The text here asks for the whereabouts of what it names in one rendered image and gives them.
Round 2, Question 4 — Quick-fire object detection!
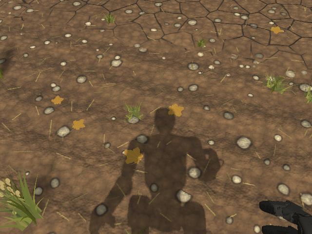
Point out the robot right hand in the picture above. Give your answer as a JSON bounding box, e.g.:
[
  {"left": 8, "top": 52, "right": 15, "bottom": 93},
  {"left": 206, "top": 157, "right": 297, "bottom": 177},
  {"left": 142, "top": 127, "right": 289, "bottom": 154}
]
[{"left": 259, "top": 200, "right": 312, "bottom": 234}]

